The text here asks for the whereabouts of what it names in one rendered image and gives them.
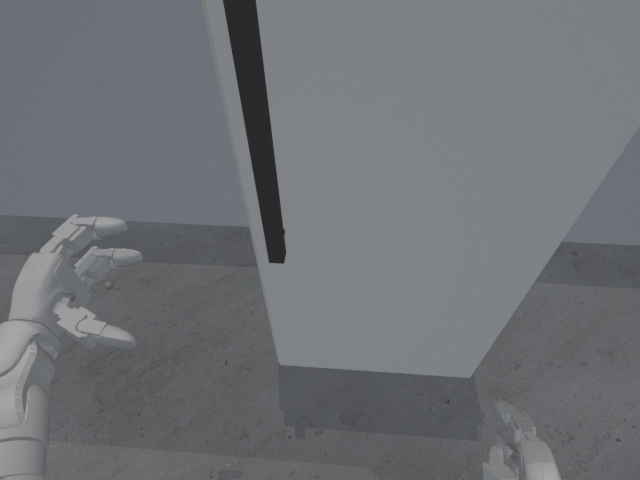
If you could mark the handle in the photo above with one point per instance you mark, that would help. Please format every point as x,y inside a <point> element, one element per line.
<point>243,28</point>

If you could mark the fridge door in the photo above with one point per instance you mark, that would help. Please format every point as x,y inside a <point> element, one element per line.
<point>431,156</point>

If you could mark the right robot hand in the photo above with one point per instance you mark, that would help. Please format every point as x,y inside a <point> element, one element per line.
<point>530,459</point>

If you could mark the left robot forearm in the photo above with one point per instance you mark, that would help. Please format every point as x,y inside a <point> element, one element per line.
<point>28,350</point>

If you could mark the left robot hand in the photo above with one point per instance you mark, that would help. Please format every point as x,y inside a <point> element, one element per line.
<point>46,278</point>

